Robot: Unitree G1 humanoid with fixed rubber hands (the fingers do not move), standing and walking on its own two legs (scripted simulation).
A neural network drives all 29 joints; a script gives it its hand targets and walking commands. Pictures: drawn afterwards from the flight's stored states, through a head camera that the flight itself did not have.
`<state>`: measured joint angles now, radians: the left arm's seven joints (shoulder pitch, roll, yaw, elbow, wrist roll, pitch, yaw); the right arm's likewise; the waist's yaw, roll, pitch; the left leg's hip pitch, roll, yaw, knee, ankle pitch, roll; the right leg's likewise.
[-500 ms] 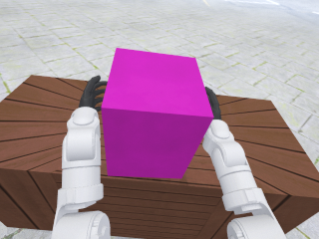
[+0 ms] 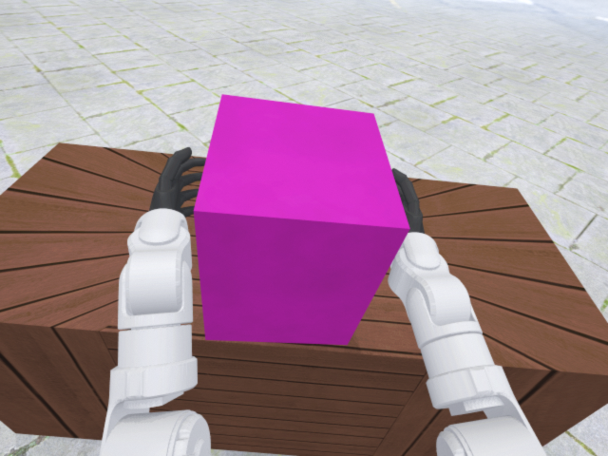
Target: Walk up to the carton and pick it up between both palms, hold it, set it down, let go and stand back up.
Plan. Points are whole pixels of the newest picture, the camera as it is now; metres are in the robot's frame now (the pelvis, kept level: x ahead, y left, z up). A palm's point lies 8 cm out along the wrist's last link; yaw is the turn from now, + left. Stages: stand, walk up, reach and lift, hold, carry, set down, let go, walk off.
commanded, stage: hold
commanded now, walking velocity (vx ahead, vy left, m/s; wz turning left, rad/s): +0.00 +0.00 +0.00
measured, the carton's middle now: (288, 227) +0.38 +0.01 +0.15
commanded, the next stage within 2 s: none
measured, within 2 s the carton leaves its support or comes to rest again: neither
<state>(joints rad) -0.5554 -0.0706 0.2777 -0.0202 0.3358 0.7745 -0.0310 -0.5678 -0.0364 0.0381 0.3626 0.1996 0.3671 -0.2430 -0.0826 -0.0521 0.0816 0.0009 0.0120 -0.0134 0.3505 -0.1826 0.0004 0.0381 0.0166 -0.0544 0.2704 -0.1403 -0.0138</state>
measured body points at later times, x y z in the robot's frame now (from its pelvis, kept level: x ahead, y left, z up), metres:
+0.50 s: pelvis -0.01 +0.00 +0.00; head -0.04 +0.02 +0.45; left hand +0.37 +0.15 +0.19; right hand +0.36 -0.14 +0.17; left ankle +0.02 +0.12 -0.75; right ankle +0.02 -0.11 -0.75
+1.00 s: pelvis +0.00 +0.00 +0.00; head -0.03 +0.03 +0.45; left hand +0.37 +0.16 +0.19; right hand +0.37 -0.14 +0.17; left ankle +0.02 +0.12 -0.75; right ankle +0.02 -0.11 -0.75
